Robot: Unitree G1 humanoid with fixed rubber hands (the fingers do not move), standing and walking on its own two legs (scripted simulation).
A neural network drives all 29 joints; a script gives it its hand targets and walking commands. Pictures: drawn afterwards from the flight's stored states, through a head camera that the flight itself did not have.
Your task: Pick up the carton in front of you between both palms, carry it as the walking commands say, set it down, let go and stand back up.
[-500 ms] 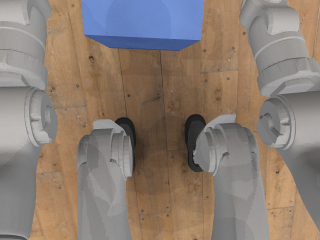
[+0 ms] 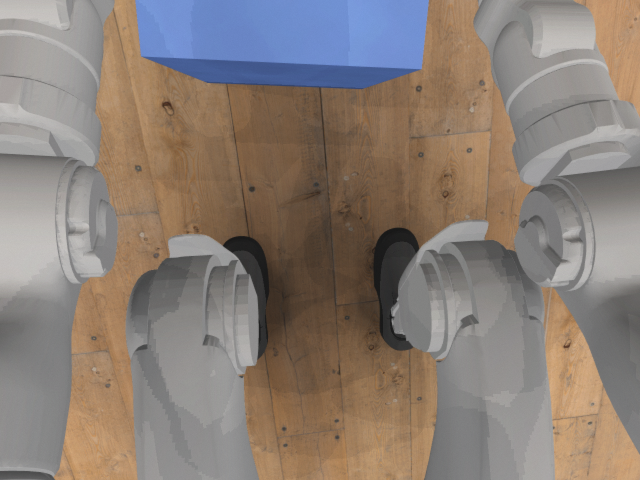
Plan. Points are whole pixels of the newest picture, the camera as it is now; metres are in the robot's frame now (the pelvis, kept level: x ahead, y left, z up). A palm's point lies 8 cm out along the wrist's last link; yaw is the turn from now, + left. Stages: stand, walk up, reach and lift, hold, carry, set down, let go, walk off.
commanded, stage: reach and lift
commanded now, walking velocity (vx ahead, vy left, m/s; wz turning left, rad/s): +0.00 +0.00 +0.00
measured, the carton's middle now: out of the picture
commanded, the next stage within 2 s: none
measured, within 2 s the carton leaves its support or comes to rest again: leaves its support in 0.54 s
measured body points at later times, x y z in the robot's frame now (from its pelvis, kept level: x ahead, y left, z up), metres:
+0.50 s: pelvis +0.00 +0.00 -0.01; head +0.37 +0.04 +0.22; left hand +0.58 +0.19 -0.18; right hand +0.57 -0.12 -0.18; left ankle +0.10 +0.12 -0.33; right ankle +0.11 -0.13 -0.33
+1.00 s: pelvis -0.02 -0.01 +0.09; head +0.27 +0.03 +0.44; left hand +0.51 +0.19 +0.02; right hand +0.52 -0.11 +0.02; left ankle +0.10 +0.12 -0.33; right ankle +0.11 -0.14 -0.33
